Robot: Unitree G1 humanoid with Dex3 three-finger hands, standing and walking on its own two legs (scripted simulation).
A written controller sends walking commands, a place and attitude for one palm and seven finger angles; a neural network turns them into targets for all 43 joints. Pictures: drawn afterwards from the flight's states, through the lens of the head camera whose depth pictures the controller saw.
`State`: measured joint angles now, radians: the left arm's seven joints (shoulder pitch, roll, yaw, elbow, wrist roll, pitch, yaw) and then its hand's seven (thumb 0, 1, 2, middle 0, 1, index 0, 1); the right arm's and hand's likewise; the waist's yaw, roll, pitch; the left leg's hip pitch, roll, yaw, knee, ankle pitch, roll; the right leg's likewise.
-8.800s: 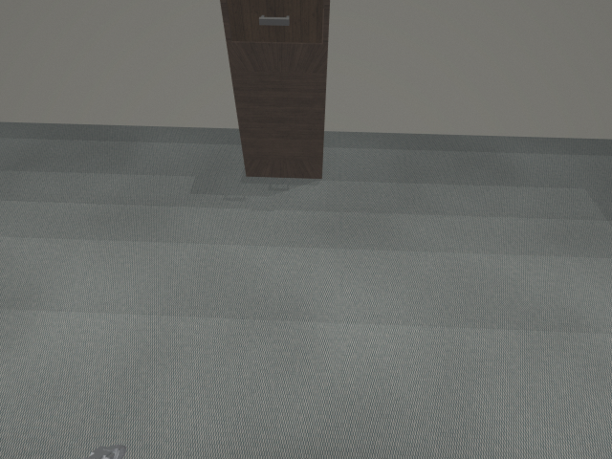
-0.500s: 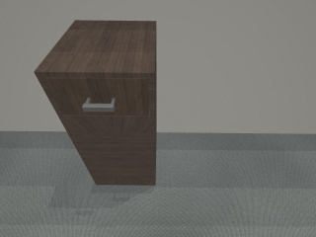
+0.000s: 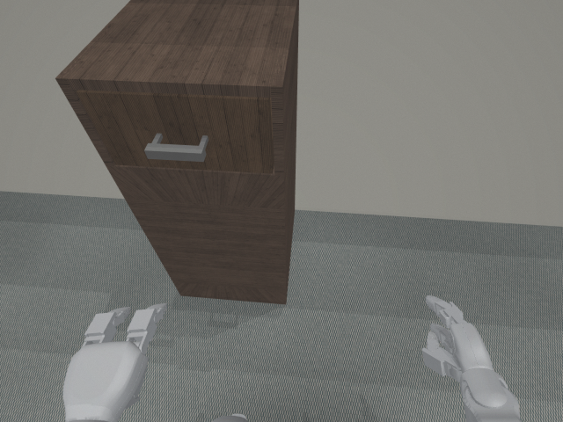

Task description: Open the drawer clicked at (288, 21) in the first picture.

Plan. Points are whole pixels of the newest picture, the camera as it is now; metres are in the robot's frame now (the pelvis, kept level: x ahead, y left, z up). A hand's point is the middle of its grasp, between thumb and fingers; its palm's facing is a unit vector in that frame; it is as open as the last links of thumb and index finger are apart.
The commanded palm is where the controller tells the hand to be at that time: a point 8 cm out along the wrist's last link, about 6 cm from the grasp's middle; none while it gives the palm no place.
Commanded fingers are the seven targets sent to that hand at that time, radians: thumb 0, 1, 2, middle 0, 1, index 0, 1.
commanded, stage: raise the hand with hooked fingers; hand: left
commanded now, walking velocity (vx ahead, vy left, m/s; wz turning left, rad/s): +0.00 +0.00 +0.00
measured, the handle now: (178, 145) +0.55 +0.30 +0.04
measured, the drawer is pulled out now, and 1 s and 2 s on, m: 0.00 0.00 0.00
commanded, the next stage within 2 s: move the hooked fingers above the handle in 1.44 s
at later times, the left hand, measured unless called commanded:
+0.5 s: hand (125, 283) +0.25 +0.25 +0.07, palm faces +0.05 -0.07 -1.00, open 11.7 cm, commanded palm +0.23 +0.25 +0.13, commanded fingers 0.00 -0.24 0.41 -0.28 -1.03 -0.28 -1.03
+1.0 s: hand (110, 204) +0.32 +0.27 +0.15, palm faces +0.08 -0.07 -0.99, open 13.8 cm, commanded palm +0.29 +0.27 +0.21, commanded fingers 0.00 -0.50 0.30 -0.30 -1.20 -0.30 -1.20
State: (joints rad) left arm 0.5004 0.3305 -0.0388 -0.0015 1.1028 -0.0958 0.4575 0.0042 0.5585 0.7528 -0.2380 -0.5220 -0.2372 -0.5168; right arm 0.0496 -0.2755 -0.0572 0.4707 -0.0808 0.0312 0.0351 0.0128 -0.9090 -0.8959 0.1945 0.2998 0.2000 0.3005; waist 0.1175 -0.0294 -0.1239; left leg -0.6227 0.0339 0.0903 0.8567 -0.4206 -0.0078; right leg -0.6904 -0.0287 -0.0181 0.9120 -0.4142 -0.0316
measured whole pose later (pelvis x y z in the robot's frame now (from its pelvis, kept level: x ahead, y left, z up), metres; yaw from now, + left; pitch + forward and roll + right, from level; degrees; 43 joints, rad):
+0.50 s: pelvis +0.03 +0.00 +0.03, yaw +1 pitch +7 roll +1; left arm 0.32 0.42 0.03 -0.09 0.97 -0.05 0.31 0.00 -0.02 0.50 -0.29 -0.90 -0.29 -0.89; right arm 0.18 -0.26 -0.04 0.61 -0.04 0.06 -0.02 0.02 -0.91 -0.90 0.20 0.30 0.20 0.30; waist 0.07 0.06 -0.05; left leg -0.41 0.03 0.05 0.67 -0.37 -0.02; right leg -0.47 -0.02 -0.05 0.71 -0.37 -0.03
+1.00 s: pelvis +0.02 +0.02 +0.04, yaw +2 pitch +1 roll +0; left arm -0.10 0.47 -0.07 0.01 0.93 0.11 0.03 0.00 -0.47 0.31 -0.32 -1.19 -0.32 -1.19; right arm 0.09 -0.23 0.03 0.60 0.01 0.11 -0.02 0.01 -0.91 -0.90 0.20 0.30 0.20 0.30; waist 0.10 0.08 -0.01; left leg -0.21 0.00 0.04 0.48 -0.29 0.01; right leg -0.24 -0.04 -0.06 0.50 -0.27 0.00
